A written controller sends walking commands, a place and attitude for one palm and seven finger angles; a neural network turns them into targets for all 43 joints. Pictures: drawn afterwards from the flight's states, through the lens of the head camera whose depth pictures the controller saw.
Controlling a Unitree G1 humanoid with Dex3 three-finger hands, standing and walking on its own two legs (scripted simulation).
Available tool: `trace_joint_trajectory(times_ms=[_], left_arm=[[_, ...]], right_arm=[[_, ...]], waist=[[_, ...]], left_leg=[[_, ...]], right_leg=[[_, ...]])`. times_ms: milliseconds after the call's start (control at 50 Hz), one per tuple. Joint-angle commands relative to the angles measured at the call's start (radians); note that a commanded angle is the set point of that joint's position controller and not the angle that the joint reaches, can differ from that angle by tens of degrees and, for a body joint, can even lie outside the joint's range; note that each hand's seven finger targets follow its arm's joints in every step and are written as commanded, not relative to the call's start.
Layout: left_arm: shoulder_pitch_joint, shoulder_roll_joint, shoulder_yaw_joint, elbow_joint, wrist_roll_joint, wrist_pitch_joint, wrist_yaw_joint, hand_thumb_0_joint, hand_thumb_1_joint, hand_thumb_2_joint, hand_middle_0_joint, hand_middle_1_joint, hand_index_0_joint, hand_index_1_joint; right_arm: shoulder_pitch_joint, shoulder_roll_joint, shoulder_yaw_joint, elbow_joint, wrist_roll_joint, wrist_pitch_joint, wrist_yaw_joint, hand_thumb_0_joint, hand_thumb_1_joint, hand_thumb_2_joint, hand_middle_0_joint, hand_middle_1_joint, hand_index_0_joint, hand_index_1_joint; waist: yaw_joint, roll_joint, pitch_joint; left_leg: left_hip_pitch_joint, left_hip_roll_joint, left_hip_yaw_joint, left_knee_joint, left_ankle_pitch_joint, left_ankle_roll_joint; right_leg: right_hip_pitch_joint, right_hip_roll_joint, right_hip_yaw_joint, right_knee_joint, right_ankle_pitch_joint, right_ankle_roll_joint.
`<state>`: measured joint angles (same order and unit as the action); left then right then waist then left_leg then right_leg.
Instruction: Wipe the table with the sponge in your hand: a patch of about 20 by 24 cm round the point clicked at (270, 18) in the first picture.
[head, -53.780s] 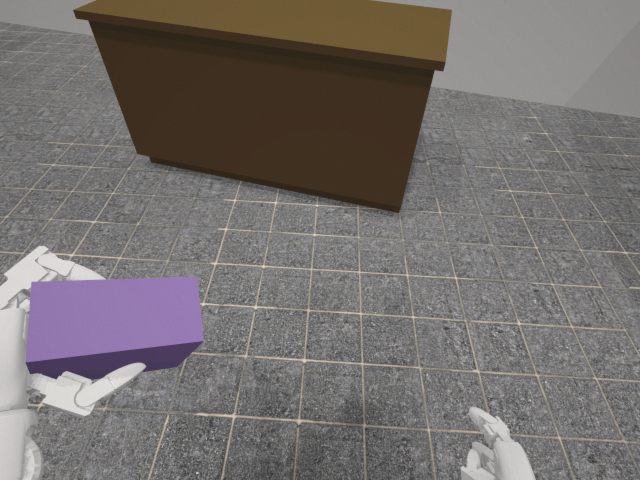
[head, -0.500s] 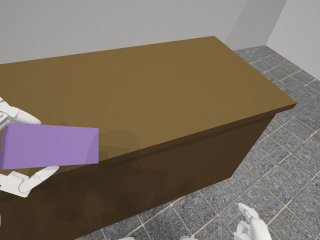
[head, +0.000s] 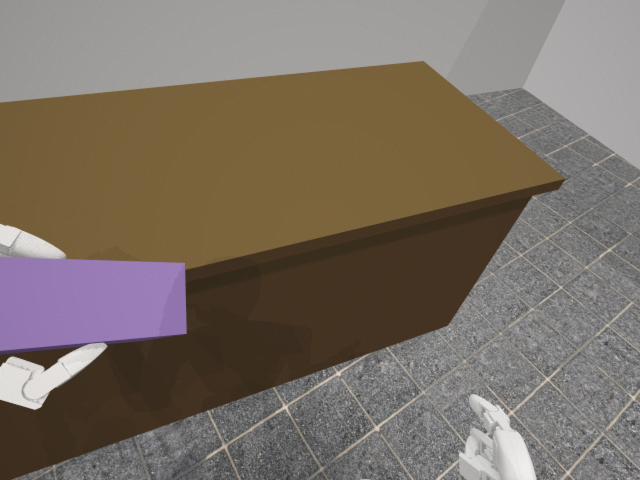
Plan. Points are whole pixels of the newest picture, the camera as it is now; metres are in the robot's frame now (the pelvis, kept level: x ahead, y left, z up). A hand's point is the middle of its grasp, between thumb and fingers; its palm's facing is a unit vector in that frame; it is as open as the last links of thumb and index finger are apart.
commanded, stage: stop stepping back and stand still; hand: left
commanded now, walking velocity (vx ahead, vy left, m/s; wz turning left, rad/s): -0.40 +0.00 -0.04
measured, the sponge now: (115, 307) +0.23 +0.22 +0.16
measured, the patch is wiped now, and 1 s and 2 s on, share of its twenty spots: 1.00 1.00 1.00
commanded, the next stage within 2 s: none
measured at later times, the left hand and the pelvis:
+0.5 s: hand out of the picture +0.05 +0.24 +0.21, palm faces +0.41 -0.86 -0.29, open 10.3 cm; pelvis -0.18 +0.00 +0.01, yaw -3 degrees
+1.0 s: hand out of the picture -0.04 +0.20 +0.21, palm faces +0.38 -0.87 -0.31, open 10.3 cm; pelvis -0.29 -0.03 +0.00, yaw -4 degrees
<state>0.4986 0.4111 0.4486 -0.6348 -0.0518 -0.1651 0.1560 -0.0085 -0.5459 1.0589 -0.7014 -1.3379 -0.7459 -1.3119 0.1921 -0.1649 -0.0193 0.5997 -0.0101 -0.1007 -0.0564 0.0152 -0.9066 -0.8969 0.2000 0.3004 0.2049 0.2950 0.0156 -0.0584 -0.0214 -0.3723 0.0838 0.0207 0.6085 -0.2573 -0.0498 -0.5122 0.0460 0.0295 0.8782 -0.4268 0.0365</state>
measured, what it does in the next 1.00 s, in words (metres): walks backwards: right foot, then left foot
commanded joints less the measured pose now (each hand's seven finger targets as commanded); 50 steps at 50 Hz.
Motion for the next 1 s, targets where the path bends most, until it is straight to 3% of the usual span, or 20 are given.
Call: trace_joint_trajectory(times_ms=[0, 40, 80, 180, 260, 280, 300, 320, 400, 540, 560, 580, 600, 640, 720, 800, 840, 860, 880, 980], left_arm=[[-0.238, 0.057, -0.038, -0.155, 0.013, -0.036, 0.006, 0.0, 0.1, 1.3, -1.2, -1.6, -1.2, -1.6], [-0.282, 0.058, -0.067, -0.103, 0.027, -0.038, -0.01, 0.0, 0.1, 1.3, -1.2, -1.6, -1.2, -1.6], [-0.29, 0.152, -0.007, -0.077, 0.008, -0.032, -0.005, 0.0, 0.1, 1.3, -1.2, -1.6, -1.2, -1.6], [-0.098, 0.199, 0.07, -0.118, -0.011, -0.023, 0.001, 0.0, 0.1, 1.3, -1.2, -1.6, -1.2, -1.6], [-0.119, 0.19, 0.063, -0.147, -0.008, -0.034, 0.018, 0.0, 0.1, 1.3, -1.2, -1.6, -1.2, -1.6], [-0.173, 0.186, 0.061, -0.172, -0.01, -0.033, 0.021, 0.0, 0.1, 1.3, -1.2, -1.6, -1.2, -1.6], [-0.22, 0.167, 0.037, -0.196, -0.012, -0.036, 0.022, 0.0, 0.1, 1.3, -1.2, -1.6, -1.2, -1.6], [-0.281, 0.196, 0.064, -0.191, 0.014, -0.043, 0.022, 0.0, 0.1, 1.3, -1.2, -1.6, -1.2, -1.6], [-0.276, 0.132, 0.004, -0.076, 0.023, -0.034, 0.008, 0.0, 0.1, 1.3, -1.2, -1.6, -1.2, -1.6], [-0.2, 0.103, -0.024, -0.009, 0.011, -0.019, -0.003, 0.0, 0.1, 1.3, -1.2, -1.6, -1.2, -1.6], [-0.19, 0.109, -0.017, -0.014, 0.018, -0.019, -0.01, 0.0, 0.1, 1.3, -1.2, -1.6, -1.2, -1.6], [-0.207, 0.141, 0.0, -0.031, 0.023, -0.022, -0.019, 0.0, 0.1, 1.3, -1.2, -1.6, -1.2, -1.6], [-0.245, 0.196, 0.027, -0.057, 0.027, -0.031, -0.02, 0.0, 0.1, 1.3, -1.2, -1.6, -1.2, -1.6], [-0.316, 0.207, 0.058, -0.087, 0.013, -0.061, -0.038, 0.0, 0.1, 1.3, -1.2, -1.6, -1.2, -1.6], [-0.243, 0.202, 0.061, -0.126, -0.003, -0.068, -0.041, 0.0, 0.1, 1.3, -1.2, -1.6, -1.2, -1.6], [-0.242, 0.127, -0.003, -0.074, -0.016, -0.058, -0.007, 0.0, 0.1, 1.3, -1.2, -1.6, -1.2, -1.6], [-0.324, 0.117, -0.004, -0.103, -0.013, -0.061, 0.014, 0.0, 0.1, 1.3, -1.2, -1.6, -1.2, -1.6], [-0.379, 0.148, 0.011, -0.091, 0.01, -0.056, 0.016, 0.0, 0.1, 1.3, -1.2, -1.6, -1.2, -1.6], [-0.344, 0.178, 0.056, -0.011, 0.023, -0.049, 0.01, 0.0, 0.1, 1.3, -1.2, -1.6, -1.2, -1.6], [-0.136, 0.091, -0.006, 0.018, -0.014, -0.017, -0.001, 0.0, 0.1, 1.3, -1.2, -1.6, -1.2, -1.6]], right_arm=[[-0.076, -0.17, -0.044, -0.118, 0.011, -0.078, 0.005, 0.0, -0.9, -0.9, 0.2, 0.3, 0.2, 0.3], [-0.098, -0.166, -0.031, -0.122, 0.011, -0.077, 0.009, 0.0, -0.9, -0.9, 0.2, 0.3, 0.2, 0.3], [-0.111, -0.131, -0.028, -0.163, 0.021, -0.073, 0.001, 0.0, -0.9, -0.9, 0.2, 0.3, 0.2, 0.3], [-0.098, -0.12, -0.002, -0.178, 0.024, -0.004, -0.001, 0.0, -0.9, -0.9, 0.2, 0.3, 0.2, 0.3], [-0.055, -0.17, -0.001, -0.179, 0.015, 0.002, -0.01, 0.0, -0.9, -0.9, 0.2, 0.3, 0.2, 0.3], [-0.047, -0.199, -0.002, -0.177, 0.012, -0.006, -0.013, 0.0, -0.9, -0.9, 0.2, 0.3, 0.2, 0.3], [-0.055, -0.224, -0.005, -0.19, 0.017, -0.02, -0.016, 0.0, -0.9, -0.9, 0.2, 0.3, 0.2, 0.3], [-0.059, -0.212, -0.013, -0.185, 0.022, -0.049, -0.014, 0.0, -0.9, -0.9, 0.2, 0.3, 0.2, 0.3], [-0.042, -0.173, -0.015, -0.119, 0.042, -0.078, 0.028, 0.0, -0.9, -0.9, 0.2, 0.3, 0.2, 0.3], [-0.072, -0.191, -0.002, -0.116, 0.013, -0.085, -0.008, 0.0, -0.9, -0.9, 0.2, 0.3, 0.2, 0.3], [-0.065, -0.184, -0.009, -0.117, 0.013, -0.082, -0.005, 0.0, -0.9, -0.9, 0.2, 0.3, 0.2, 0.3], [-0.056, -0.167, -0.017, -0.106, 0.022, -0.075, 0.002, 0.0, -0.9, -0.9, 0.2, 0.3, 0.2, 0.3], [-0.054, -0.179, -0.028, -0.116, 0.029, -0.08, 0.002, 0.0, -0.9, -0.9, 0.2, 0.3, 0.2, 0.3], [-0.086, -0.15, -0.015, -0.095, 0.02, -0.09, 0.011, 0.0, -0.9, -0.9, 0.2, 0.3, 0.2, 0.3], [-0.091, -0.142, -0.016, -0.099, 0.028, -0.059, 0.006, 0.0, -0.9, -0.9, 0.2, 0.3, 0.2, 0.3], [-0.072, -0.146, 0.008, -0.113, 0.021, -0.098, -0.031, 0.0, -0.9, -0.9, 0.2, 0.3, 0.2, 0.3], [-0.056, -0.205, 0.0, -0.122, 0.018, -0.107, -0.031, 0.0, -0.9, -0.9, 0.2, 0.3, 0.2, 0.3], [-0.075, -0.189, -0.004, -0.131, 0.026, -0.115, -0.026, 0.0, -0.9, -0.9, 0.2, 0.3, 0.2, 0.3], [-0.067, -0.178, -0.019, -0.114, 0.027, -0.113, -0.018, 0.0, -0.9, -0.9, 0.2, 0.3, 0.2, 0.3], [-0.1, -0.173, -0.004, -0.132, 0.027, -0.08, 0.0, 0.0, -0.9, -0.9, 0.2, 0.3, 0.2, 0.3]], waist=[[-0.007, 0.265, -0.102], [0.001, 0.097, -0.059], [-0.009, -0.243, -0.086], [-0.047, -0.07, -0.164], [-0.061, -0.046, -0.142], [-0.065, 0.11, -0.135], [-0.068, 0.408, -0.056], [-0.058, 0.437, 0.026], [-0.038, 0.278, 0.03], [-0.005, 0.269, -0.038], [0.009, 0.104, -0.061], [0.002, -0.167, -0.098], [-0.022, -0.264, -0.107], [-0.052, -0.079, -0.097], [-0.058, -0.044, 0.001], [-0.059, 0.053, -0.067], [-0.06, 0.508, -0.046], [-0.053, 0.444, 0.009], [-0.015, 0.302, -0.06], [-0.007, 0.27, 0.015]], left_leg=[[0.123, 0.192, -0.082, -0.086, 0.421, 0.083], [0.015, 0.108, -0.044, 0.056, 0.111, 0.05], [-0.125, -0.051, -0.004, 0.449, -0.278, 0.022], [0.054, -0.046, 0.023, 0.371, -0.176, 0.047], [0.143, -0.053, 0.049, -0.037, -0.265, 0.089], [0.081, 0.0, -0.046, -0.21, -0.39, 0.119], [0.035, 0.157, -0.349, -0.43, -0.622, 0.175], [-0.063, 0.267, -0.442, -0.519, -0.577, 0.253], [-0.03, 0.216, -0.315, -0.411, -0.494, 0.242], [-0.147, 0.084, -0.102, -0.19, -0.43, 0.122], [-0.218, 0.015, -0.02, 0.048, -0.379, 0.108], [-0.309, -0.067, 0.075, 0.397, -0.291, 0.093], [-0.389, -0.087, -0.021, 0.637, -0.253, 0.077], [-0.331, -0.011, -0.049, 0.701, -0.122, 0.067], [-0.008, 0.045, -0.015, 0.423, -0.106, 0.095], [0.177, -0.029, 0.09, -0.05, -0.209, 0.111], [0.171, 0.207, -0.41, -0.41, -0.608, 0.224], [0.038, 0.281, -0.49, -0.486, -0.601, 0.28], [0.019, 0.224, -0.336, -0.414, -0.406, 0.243], [-0.249, 0.136, -0.174, -0.342, -0.502, 0.155]], right_leg=[[0.135, -0.039, -0.006, -0.324, 0.167, -0.007], [0.196, -0.094, 0.013, -0.564, 0.412, -0.019], [0.13, -0.403, 0.381, -0.635, 0.52, -0.17], [-0.019, -0.289, 0.21, -0.633, -0.194, -0.141], [-0.019, -0.205, 0.095, -0.53, -0.257, -0.083], [0.033, -0.126, 0.023, -0.328, -0.214, -0.069], [-0.042, 0.008, -0.103, 0.036, -0.087, -0.027], [-0.159, 0.0, -0.043, 0.323, -0.027, -0.018], [-0.233, -0.085, -0.004, 0.398, 0.097, -0.031], [0.375, 0.004, -0.194, -0.38, -0.001, -0.066], [0.471, -0.037, -0.135, -0.48, 0.071, -0.091], [0.516, -0.2, 0.074, -0.56, 0.141, -0.153], [0.427, -0.389, 0.394, -0.666, 0.012, -0.206], [0.225, -0.407, 0.355, -0.695, -0.263, -0.23], [-0.156, -0.347, 0.16, -0.661, -0.327, -0.201], [-0.044, -0.243, 0.032, -0.448, -0.321, -0.153], [-0.146, -0.012, -0.15, 0.113, -0.168, -0.046], [-0.174, -0.043, -0.045, 0.305, -0.105, -0.045], [-0.078, -0.061, -0.051, 0.349, -0.072, -0.051], [0.321, -0.036, -0.144, -0.152, -0.042, -0.063]])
